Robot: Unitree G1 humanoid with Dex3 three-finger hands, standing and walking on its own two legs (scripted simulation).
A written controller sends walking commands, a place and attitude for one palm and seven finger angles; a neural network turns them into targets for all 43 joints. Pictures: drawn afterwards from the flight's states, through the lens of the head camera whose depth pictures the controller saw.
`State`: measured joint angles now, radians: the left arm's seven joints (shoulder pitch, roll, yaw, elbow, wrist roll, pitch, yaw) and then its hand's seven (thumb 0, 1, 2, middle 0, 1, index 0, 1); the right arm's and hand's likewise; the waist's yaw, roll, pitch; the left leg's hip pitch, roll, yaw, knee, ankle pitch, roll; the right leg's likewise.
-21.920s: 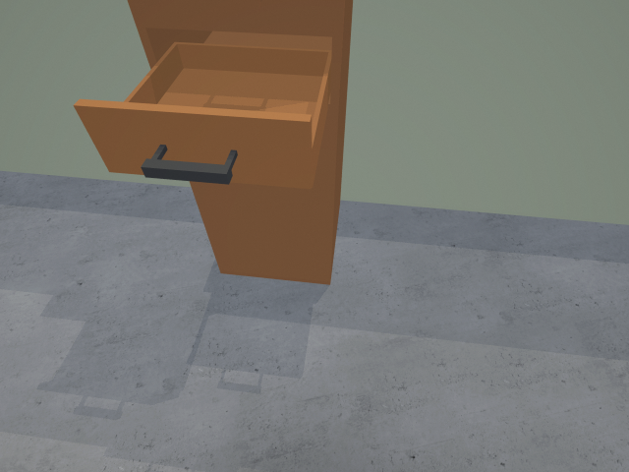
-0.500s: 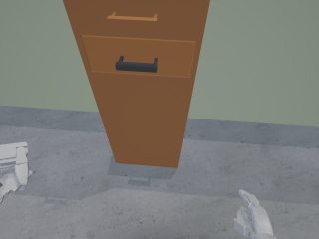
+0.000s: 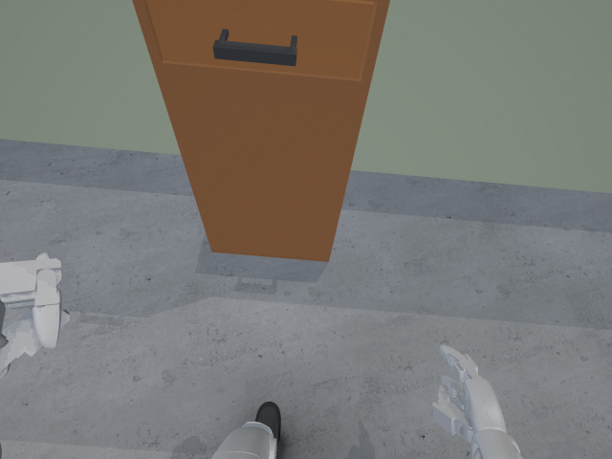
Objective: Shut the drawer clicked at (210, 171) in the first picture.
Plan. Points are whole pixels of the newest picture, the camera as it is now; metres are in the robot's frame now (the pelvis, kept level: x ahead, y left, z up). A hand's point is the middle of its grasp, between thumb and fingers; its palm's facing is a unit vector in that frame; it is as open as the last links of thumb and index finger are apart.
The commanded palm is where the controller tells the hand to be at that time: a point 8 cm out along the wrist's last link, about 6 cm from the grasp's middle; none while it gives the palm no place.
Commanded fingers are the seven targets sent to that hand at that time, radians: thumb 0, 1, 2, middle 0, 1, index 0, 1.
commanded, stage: step back with the hand held close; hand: left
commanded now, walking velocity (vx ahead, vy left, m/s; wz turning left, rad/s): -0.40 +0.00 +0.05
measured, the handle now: (257, 45) +0.74 +0.16 +0.08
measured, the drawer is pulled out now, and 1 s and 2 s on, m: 0.00 0.00 0.00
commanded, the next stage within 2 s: stop stepping back and stand still in 0.02 s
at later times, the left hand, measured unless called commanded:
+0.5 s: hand out of the picture +0.12 +0.25 +0.17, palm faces +0.32 -0.87 -0.38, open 3.3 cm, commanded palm +0.05 +0.30 +0.19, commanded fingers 0.00 0.90 0.90 -1.40 -1.60 -1.40 -1.60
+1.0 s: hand out of the picture +0.10 +0.26 +0.19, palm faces +0.31 -0.83 -0.46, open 3.3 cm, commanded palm none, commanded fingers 0.00 0.90 0.90 -1.40 -1.60 -1.40 -1.60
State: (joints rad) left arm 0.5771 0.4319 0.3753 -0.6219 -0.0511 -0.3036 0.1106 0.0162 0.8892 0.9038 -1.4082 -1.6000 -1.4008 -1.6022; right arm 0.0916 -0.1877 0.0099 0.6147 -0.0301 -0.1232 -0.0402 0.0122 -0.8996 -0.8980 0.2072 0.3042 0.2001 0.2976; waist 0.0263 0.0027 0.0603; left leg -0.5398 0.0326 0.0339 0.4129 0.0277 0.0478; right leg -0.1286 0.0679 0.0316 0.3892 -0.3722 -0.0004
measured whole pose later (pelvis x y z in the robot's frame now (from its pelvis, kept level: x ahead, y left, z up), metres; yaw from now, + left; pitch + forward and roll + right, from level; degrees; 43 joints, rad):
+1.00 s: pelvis -0.09 +0.04 +0.01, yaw +0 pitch -2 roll +0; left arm 0.65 0.44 0.37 -0.66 -0.03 -0.23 0.14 0.02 0.89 0.90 -1.41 -1.60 -1.40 -1.60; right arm 0.24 -0.15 0.05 0.60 -0.02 -0.16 -0.04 0.01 -0.90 -0.90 0.21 0.30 0.20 0.30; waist -0.02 -0.05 0.03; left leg -0.29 -0.01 0.04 0.49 -0.17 0.04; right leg -0.23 0.01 -0.03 0.51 -0.28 -0.01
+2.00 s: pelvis -0.09 +0.04 +0.01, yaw +3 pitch -2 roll +0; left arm 0.25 0.13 0.01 1.14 0.01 0.01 0.03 0.01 0.92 0.90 -0.21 -0.31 -0.20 -0.31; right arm 0.31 -0.11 -0.01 1.13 -0.02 0.01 -0.04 0.00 -0.91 -0.90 0.20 0.30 0.20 0.30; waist -0.01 0.01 0.04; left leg -0.23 -0.01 0.01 0.44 -0.18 0.02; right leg -0.20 -0.01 -0.07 0.44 -0.21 -0.02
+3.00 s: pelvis -0.07 +0.01 +0.01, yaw +3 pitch -2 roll +0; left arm 0.25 0.12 0.02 1.16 0.00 0.00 0.04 0.01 0.91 0.90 -0.20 -0.30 -0.19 -0.30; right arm 0.29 -0.12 -0.01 1.16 -0.02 0.00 -0.04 0.00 -0.91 -0.90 0.20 0.30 0.19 0.30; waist -0.01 0.02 0.06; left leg -0.18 0.01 -0.01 0.42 -0.20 -0.01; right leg -0.15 0.02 -0.09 0.41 -0.23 -0.05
